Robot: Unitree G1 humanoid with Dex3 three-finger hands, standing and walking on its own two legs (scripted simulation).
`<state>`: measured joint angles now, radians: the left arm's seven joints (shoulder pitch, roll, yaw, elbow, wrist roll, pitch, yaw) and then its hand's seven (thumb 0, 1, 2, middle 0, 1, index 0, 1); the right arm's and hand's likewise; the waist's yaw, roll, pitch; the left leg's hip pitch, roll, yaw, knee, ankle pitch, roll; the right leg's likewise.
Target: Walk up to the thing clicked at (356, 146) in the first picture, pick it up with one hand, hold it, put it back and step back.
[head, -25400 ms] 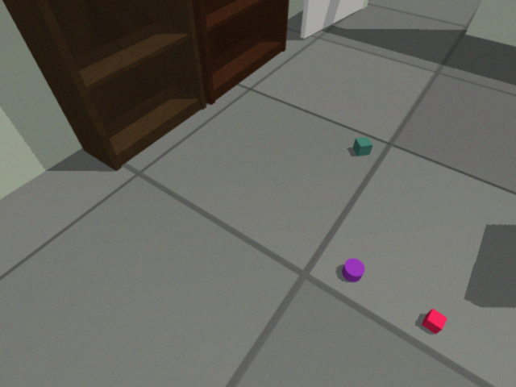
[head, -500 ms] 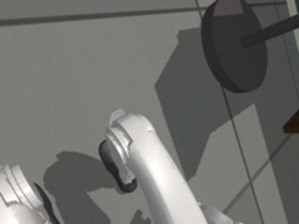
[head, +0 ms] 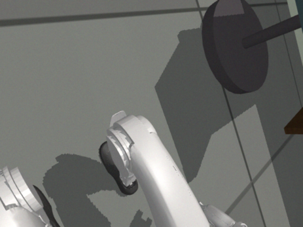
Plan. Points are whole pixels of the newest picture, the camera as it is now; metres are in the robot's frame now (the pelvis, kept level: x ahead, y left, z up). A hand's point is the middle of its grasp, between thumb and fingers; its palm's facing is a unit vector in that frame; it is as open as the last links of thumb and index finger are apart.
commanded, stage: close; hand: left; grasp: from above
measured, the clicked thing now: out of the picture +0.44 +0.38 -0.29
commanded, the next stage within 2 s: settle in 1.42 s
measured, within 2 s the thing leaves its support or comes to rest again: leaves its support in 1.88 s
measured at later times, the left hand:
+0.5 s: hand out of the picture +0.44 +0.37 -0.26, palm faces -0.19 -0.39 -0.90, open 12.9 cm
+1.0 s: hand out of the picture +0.44 +0.36 -0.26, palm faces -0.20 -0.40 -0.90, open 10.5 cm
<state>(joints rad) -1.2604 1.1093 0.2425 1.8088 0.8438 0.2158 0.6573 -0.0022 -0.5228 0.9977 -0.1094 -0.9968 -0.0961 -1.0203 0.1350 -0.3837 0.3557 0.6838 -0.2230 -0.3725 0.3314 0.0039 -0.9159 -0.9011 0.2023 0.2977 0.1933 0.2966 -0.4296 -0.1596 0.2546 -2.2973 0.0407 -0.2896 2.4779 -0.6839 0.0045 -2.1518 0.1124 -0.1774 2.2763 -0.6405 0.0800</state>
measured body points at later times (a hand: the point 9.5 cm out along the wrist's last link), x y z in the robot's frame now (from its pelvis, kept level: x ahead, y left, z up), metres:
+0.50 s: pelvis +0.00 +0.00 +0.00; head +0.30 +0.13 +0.31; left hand +0.45 +0.38 -0.20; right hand +0.02 -0.24 -0.04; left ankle +0.07 +0.13 -0.29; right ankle +0.13 -0.12 -0.29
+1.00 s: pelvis +0.00 +0.00 +0.00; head +0.30 +0.13 +0.31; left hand +0.45 +0.38 -0.21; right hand +0.02 -0.24 -0.04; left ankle +0.07 +0.13 -0.29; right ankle +0.13 -0.12 -0.29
